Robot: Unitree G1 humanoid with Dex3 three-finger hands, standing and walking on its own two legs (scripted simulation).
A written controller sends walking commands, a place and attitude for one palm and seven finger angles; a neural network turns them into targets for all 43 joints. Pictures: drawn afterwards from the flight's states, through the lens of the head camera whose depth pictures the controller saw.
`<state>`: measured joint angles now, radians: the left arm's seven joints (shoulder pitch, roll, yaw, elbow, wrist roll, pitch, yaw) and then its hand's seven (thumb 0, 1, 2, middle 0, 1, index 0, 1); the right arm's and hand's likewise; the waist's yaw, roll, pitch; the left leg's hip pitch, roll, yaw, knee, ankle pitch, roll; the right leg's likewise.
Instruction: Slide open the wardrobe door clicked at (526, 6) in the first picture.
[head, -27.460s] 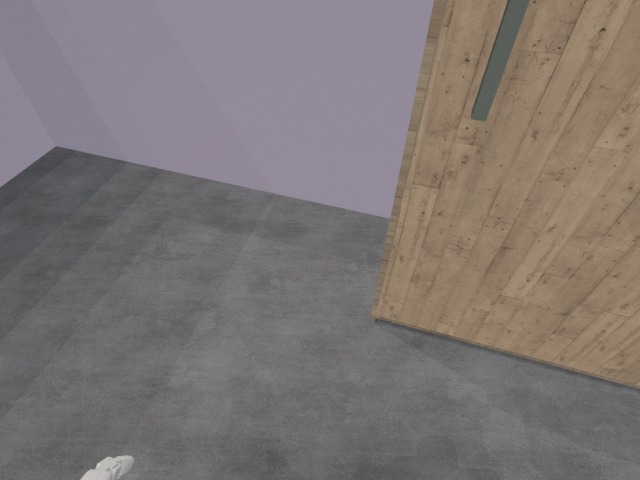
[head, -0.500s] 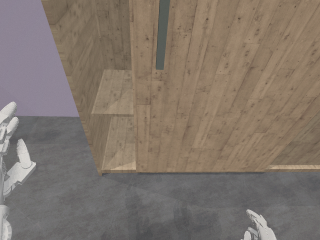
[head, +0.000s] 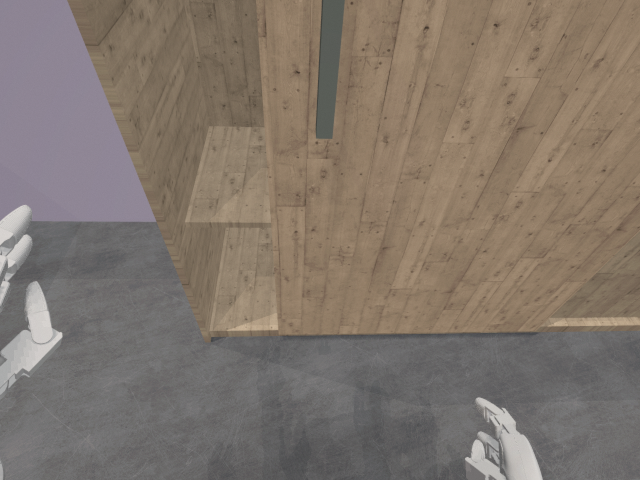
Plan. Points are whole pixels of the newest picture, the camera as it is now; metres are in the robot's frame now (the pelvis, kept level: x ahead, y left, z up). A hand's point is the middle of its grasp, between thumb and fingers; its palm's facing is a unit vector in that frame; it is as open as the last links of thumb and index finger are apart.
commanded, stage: let the arm hang, fingers relaxed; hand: left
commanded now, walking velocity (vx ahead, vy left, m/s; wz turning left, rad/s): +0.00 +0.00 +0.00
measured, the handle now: (329, 32) +0.62 +0.04 +0.25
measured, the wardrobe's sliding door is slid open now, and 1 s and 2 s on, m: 0.23 0.23 0.23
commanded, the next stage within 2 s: look to check the result in 1.10 s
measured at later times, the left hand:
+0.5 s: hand out of the picture -0.07 +0.18 -0.18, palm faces +0.03 -0.98 -0.17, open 7.2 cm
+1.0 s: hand out of the picture -0.01 +0.18 -0.18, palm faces +0.02 -0.98 -0.19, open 7.3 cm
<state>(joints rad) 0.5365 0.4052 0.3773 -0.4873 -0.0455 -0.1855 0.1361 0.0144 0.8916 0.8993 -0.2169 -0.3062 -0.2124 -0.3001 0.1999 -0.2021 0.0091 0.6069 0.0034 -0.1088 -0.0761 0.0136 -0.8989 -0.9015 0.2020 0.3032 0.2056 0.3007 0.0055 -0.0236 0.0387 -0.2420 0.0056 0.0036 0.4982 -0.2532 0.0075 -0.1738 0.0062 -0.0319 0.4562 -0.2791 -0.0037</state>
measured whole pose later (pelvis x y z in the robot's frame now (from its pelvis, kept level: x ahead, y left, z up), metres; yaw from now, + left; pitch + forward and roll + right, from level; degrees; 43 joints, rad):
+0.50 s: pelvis -0.05 +0.00 +0.00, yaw +2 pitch -1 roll -1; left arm 0.32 0.20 0.00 1.05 0.01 0.04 0.00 0.01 0.95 0.90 -0.21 -0.30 -0.20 -0.30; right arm 0.29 -0.20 0.00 1.04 -0.02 0.04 -0.02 0.01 -0.90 -0.90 0.20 0.30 0.20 0.30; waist 0.00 -0.01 0.07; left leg -0.32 0.00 -0.03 0.52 -0.19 0.01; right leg -0.24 0.00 -0.07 0.48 -0.23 -0.01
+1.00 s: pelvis -0.04 +0.01 +0.00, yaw +1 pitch -1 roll +0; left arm 0.22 0.16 0.01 1.11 0.02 0.01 0.02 0.00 0.93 0.90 -0.20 -0.30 -0.20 -0.30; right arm 0.27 -0.14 -0.01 1.11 -0.02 0.01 -0.03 0.01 -0.91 -0.90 0.20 0.30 0.20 0.30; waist -0.02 0.00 0.03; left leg -0.28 -0.02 0.00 0.46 -0.17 0.02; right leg -0.22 -0.02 -0.04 0.46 -0.22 0.01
